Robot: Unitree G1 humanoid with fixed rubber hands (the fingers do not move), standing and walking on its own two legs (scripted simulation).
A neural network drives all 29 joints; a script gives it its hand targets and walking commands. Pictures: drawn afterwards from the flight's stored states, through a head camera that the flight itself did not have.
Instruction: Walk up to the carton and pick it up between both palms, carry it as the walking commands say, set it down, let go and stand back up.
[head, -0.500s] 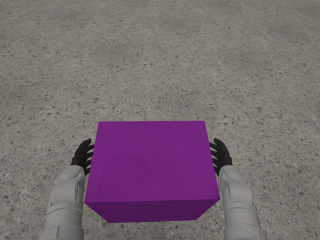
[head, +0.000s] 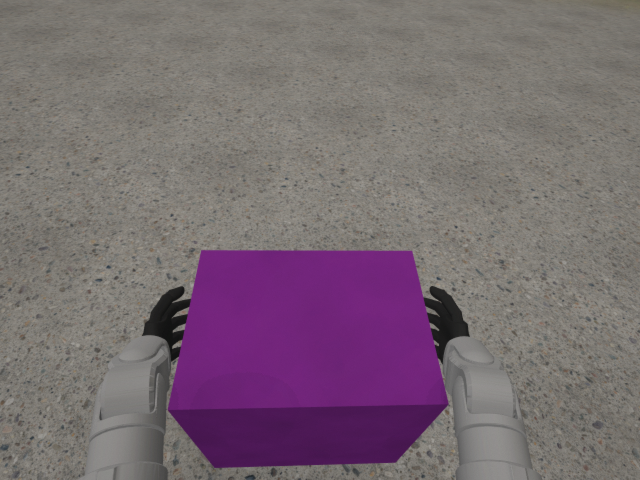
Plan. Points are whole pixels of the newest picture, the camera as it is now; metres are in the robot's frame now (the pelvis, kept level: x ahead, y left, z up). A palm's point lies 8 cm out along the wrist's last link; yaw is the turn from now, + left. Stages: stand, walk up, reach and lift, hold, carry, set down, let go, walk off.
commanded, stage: reach and lift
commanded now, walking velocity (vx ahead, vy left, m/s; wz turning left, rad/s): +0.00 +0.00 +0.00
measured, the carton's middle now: (307, 366) +0.31 +0.04 -0.04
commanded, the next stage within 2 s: hold in 1.36 s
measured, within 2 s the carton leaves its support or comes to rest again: neither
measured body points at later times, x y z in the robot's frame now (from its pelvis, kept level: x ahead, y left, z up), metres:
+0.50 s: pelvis +0.01 +0.00 +0.00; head -0.02 +0.00 +0.45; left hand +0.30 +0.20 +0.04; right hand +0.32 -0.18 +0.05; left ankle +0.05 +0.11 -0.74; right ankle -0.03 -0.10 -0.74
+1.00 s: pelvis +0.01 +0.00 +0.00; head -0.01 +0.00 +0.45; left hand +0.29 +0.20 +0.04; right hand +0.30 -0.18 +0.04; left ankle +0.05 +0.11 -0.74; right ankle -0.03 -0.10 -0.74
